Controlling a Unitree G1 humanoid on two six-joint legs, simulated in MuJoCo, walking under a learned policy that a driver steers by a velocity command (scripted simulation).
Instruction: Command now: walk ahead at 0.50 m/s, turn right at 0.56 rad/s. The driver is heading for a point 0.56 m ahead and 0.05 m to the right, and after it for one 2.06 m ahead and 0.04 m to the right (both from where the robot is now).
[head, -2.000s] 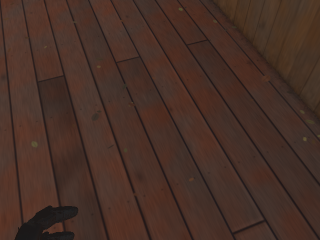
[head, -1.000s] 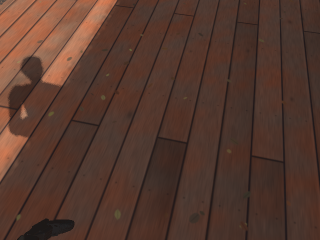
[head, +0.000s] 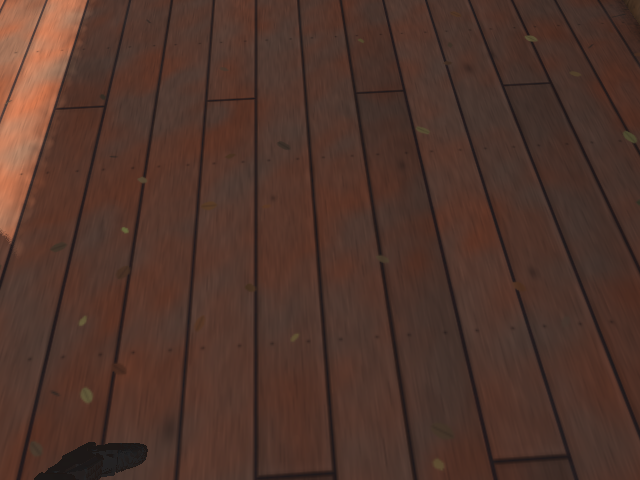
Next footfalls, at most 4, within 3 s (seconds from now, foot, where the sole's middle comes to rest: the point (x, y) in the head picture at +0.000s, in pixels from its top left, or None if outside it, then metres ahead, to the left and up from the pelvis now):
0.48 left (289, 472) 0.46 0.08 -0.75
0.94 right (429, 397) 0.60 -0.22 -0.75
1.36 left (316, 323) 0.79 0.01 -0.75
1.80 right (406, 294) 0.86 -0.21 -0.75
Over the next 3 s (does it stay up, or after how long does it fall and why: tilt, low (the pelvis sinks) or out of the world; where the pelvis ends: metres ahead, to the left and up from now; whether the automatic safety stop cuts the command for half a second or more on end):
stays up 1.06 -0.02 0.02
